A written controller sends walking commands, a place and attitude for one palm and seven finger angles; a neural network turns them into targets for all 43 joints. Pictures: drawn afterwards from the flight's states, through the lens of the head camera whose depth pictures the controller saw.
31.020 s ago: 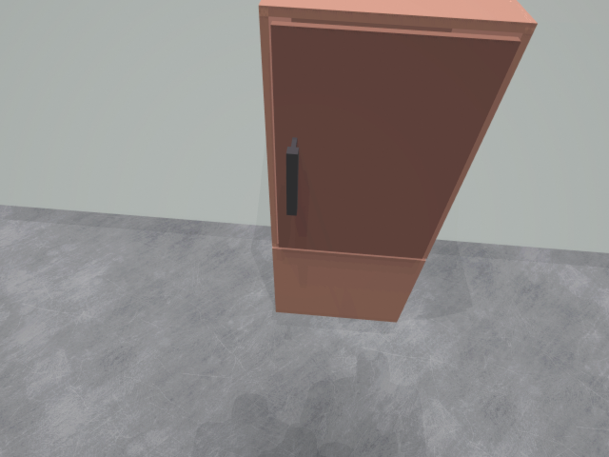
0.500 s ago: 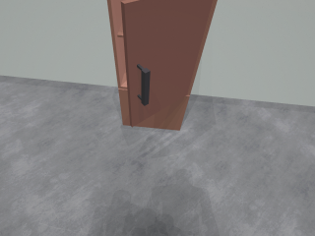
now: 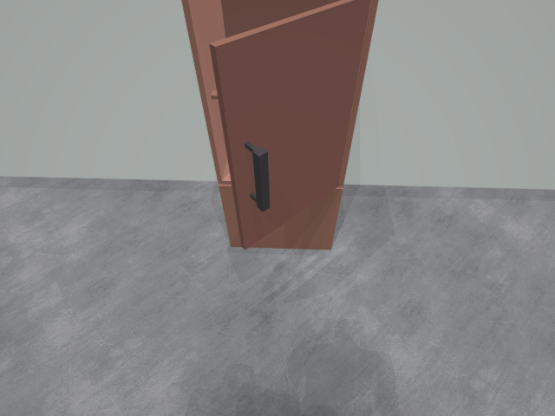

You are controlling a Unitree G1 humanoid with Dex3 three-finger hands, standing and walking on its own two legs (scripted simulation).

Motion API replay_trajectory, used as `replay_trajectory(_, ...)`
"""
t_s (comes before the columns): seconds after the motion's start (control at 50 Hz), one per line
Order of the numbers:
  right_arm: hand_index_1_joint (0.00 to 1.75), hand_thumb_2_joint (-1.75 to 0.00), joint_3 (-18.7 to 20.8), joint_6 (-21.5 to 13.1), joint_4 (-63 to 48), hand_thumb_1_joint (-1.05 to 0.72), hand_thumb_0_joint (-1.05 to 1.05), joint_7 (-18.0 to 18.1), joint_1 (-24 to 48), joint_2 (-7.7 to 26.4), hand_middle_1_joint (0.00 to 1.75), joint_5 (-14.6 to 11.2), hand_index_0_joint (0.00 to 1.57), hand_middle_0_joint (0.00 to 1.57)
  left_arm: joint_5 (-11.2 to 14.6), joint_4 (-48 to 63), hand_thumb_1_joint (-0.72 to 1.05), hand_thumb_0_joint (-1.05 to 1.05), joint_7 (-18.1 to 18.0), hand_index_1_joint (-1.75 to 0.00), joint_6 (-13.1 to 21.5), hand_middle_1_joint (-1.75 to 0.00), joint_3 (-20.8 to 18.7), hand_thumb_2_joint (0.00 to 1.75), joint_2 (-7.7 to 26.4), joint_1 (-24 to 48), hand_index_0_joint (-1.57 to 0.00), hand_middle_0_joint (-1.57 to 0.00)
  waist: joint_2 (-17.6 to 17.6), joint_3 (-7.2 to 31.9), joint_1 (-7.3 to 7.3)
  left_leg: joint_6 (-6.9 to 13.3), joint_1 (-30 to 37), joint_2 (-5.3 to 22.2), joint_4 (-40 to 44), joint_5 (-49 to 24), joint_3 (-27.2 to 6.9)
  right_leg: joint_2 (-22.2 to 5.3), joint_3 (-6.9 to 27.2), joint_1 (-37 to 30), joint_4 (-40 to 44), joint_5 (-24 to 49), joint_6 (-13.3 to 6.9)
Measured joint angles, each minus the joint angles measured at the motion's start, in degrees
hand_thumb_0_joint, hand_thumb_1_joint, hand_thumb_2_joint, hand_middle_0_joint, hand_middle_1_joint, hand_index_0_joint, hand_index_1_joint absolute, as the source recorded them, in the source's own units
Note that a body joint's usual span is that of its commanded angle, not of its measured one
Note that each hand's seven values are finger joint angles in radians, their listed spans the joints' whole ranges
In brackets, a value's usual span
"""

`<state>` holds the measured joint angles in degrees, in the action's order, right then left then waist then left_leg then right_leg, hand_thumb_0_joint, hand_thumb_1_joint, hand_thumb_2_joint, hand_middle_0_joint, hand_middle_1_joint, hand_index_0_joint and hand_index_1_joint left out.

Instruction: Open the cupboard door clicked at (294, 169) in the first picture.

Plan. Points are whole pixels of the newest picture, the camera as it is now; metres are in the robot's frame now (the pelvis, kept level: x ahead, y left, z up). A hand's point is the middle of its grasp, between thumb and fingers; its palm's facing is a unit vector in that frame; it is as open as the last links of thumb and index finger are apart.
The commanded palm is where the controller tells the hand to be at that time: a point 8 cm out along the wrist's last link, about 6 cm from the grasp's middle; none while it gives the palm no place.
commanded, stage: let the arm hang, fingers relaxed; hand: left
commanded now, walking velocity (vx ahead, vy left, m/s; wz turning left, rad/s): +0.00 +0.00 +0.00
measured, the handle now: (256, 177) +0.63 +0.09 -0.06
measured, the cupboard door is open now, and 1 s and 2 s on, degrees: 43 43 43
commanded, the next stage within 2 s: look to check the result in 0.18 s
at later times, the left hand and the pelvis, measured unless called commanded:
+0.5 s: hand out of the picture +0.05 +0.18 -0.17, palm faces +0.01 -0.97 -0.22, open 7.4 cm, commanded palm none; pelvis +0.03 -0.01 +0.00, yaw +0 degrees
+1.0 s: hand out of the picture +0.07 +0.18 -0.17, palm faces +0.01 -0.98 -0.21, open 7.4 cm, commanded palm none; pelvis +0.04 -0.01 +0.00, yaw +0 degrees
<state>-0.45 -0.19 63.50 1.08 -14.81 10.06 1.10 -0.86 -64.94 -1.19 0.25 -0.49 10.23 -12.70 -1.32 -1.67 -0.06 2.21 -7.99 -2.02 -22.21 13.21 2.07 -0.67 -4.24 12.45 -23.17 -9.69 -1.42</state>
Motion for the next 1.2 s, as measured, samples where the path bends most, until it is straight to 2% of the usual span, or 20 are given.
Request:
replay_trajectory(0.1, 0.30, -0.90, -0.1, -0.2, 0.6, -0.91, 0.00, 0.2, 1.0, 0.3, 0.30, 0.0, 0.20, 0.20, 0.1, 0.2, 0.91, 0.01, -0.1, -0.29, 0.4, -0.29, 0.3, 0.90, -0.8, 1.4, -0.20, -0.20, 0.7, 0.0, 0.22, -0.2, 1.1, 0.2, 0.7, 0.3, -0.1, 0.2, -0.1, -1.0, 0.5, -0.5, -0.1)
replay_trajectory(0.28, 0.30, -0.90, -0.2, -0.2, 1.5, -0.91, 0.00, 0.4, 1.3, 0.6, 0.30, 0.0, 0.20, 0.20, 0.2, 0.0, 0.92, 0.01, 0.0, -0.29, 0.5, -0.29, 0.2, 0.90, -0.3, 1.8, -0.20, -0.20, 1.0, -0.6, 0.41, -0.5, 2.6, 0.5, 1.8, 0.8, -0.4, 0.6, -0.3, -2.6, 1.6, -1.0, -0.2)
replay_trajectory(0.54, 0.30, -0.90, -0.5, -0.1, 2.2, -0.91, 0.00, 0.6, 1.3, 0.6, 0.30, -0.1, 0.20, 0.20, 0.3, -1.0, 0.91, 0.01, -0.1, -0.29, 0.2, -0.29, 0.2, 0.90, 0.2, 0.8, -0.20, -0.20, 0.3, -1.8, 0.19, -0.7, 3.6, 0.8, 2.7, 1.3, -0.6, 0.9, -0.5, -3.5, 2.3, -1.7, -0.3)
replay_trajectory(0.98, 0.30, -0.90, -0.5, -0.2, 2.1, -0.91, 0.00, 0.8, 2.4, 0.8, 0.30, -0.1, 0.20, 0.20, 0.4, -0.4, 0.91, 0.01, -0.1, -0.29, 0.3, -0.29, 0.3, 0.90, -0.1, 1.7, -0.20, -0.20, 0.8, -1.4, 0.01, -0.9, 4.6, 1.1, 3.2, 2.0, -0.5, 1.3, -0.3, -4.2, 2.4, -2.5, -0.5)
replay_trajectory(1.14, 0.30, -0.90, 0.9, 1.1, -0.7, -0.91, 0.00, 1.8, 2.6, -0.2, 0.30, 0.0, 0.20, 0.20, -0.1, 2.0, 0.91, 0.01, 0.5, -0.29, -2.3, -0.29, -1.7, 0.90, 0.0, 0.8, -0.20, -0.20, 1.6, -2.4, -0.46, -1.1, 2.3, 2.1, -2.1, 5.2, 3.4, 2.3, 3.3, 0.3, -4.5, -4.9, -0.8)
replay_trajectory(1.2, 0.30, -0.90, 1.5, 1.3, -2.3, -0.90, 0.00, 2.0, 2.1, -0.3, 0.30, 0.4, 0.20, 0.20, -0.4, 3.7, 0.91, 0.01, 1.0, -0.29, -3.6, -0.29, -2.6, 0.90, 0.6, 0.9, -0.20, -0.20, 2.4, -3.4, -0.56, -1.0, 1.6, 2.0, -4.2, 6.5, 5.7, 1.9, 4.4, 4.4, -13.3, -9.5, -0.3)
